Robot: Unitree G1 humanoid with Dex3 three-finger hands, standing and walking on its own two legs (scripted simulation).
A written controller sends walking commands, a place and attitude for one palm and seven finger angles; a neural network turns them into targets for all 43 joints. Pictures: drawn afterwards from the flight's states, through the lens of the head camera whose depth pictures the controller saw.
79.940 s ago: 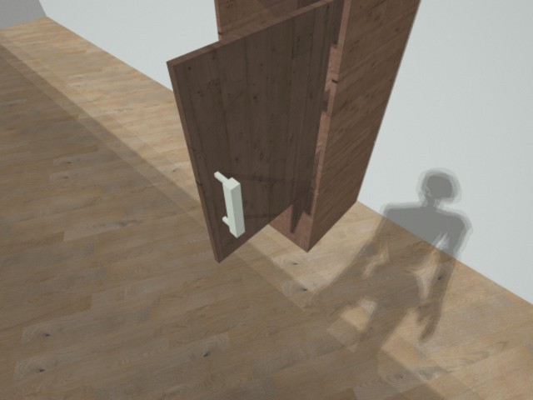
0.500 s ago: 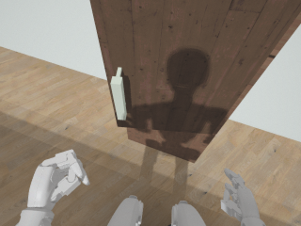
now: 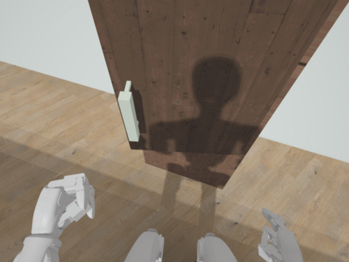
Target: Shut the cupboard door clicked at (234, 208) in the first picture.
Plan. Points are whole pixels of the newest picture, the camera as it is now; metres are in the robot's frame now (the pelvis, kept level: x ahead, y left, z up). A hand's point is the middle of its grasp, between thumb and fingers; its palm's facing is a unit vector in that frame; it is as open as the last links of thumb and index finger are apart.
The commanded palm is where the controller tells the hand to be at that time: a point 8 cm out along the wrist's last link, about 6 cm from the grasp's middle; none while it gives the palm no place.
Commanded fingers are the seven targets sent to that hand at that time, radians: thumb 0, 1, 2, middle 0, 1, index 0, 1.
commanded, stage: raise the hand and make a fist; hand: left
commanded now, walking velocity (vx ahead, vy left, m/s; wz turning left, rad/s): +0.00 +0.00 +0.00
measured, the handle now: (131, 112) +0.47 +0.15 +0.03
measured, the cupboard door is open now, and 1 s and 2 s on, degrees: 17 17 17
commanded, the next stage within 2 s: bring the fist close to the handle in 0.22 s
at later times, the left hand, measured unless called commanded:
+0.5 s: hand (100, 197) +0.24 +0.17 +0.04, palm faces +0.01 -1.00 -0.03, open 3.1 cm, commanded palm +0.23 +0.22 +0.04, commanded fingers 0.00 0.90 0.90 -1.30 -1.50 -1.30 -1.50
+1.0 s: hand (129, 164) +0.32 +0.13 +0.04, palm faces -0.03 -1.00 -0.01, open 3.1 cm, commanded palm +0.30 +0.18 +0.04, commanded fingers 0.00 0.90 0.90 -1.30 -1.50 -1.30 -1.50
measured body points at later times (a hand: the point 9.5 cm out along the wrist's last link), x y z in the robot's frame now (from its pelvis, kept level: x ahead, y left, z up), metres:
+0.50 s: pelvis +0.00 -0.01 -0.01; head +0.08 +0.00 +0.44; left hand +0.23 +0.22 +0.05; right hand +0.20 -0.24 -0.08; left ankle +0.03 +0.09 -0.62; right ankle +0.04 -0.11 -0.62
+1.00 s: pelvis +0.00 +0.00 +0.00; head +0.09 +0.01 +0.44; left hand +0.31 +0.18 +0.04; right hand +0.16 -0.24 -0.10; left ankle +0.03 +0.09 -0.62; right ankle +0.04 -0.11 -0.62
